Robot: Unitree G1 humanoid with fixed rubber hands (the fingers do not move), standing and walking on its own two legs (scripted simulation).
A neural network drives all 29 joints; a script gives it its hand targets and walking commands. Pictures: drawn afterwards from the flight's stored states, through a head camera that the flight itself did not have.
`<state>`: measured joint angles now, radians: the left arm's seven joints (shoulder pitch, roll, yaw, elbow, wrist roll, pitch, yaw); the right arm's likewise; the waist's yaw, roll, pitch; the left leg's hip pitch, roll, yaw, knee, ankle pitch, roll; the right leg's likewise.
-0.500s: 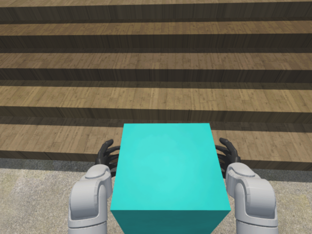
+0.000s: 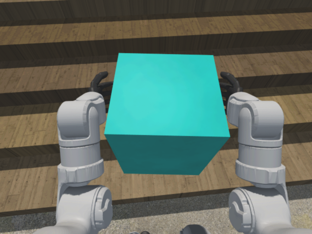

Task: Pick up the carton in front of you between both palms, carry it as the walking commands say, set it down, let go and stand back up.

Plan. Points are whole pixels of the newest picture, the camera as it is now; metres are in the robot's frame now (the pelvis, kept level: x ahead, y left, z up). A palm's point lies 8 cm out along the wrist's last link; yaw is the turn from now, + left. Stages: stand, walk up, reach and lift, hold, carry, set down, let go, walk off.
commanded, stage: carry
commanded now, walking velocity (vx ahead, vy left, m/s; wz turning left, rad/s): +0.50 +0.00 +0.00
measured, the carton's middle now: (163, 121) +0.37 -0.01 +0.08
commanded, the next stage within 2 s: none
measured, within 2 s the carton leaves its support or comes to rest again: neither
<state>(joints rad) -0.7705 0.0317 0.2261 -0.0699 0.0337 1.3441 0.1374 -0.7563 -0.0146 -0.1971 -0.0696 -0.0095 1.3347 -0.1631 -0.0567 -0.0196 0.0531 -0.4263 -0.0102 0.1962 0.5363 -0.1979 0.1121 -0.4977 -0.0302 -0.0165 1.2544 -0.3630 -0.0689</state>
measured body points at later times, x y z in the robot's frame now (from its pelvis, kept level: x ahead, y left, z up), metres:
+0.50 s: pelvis +0.39 -0.08 +0.01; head +0.50 -0.07 +0.44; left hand +0.80 +0.07 +0.10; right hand +0.80 -0.23 +0.10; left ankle +0.14 +0.08 -0.53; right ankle +0.45 -0.13 -0.61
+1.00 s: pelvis +0.82 -0.15 +0.26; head +0.88 -0.17 +0.70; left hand +1.25 -0.06 +0.43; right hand +1.19 -0.36 +0.42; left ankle +0.77 -0.07 -0.48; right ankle +0.87 -0.28 -0.30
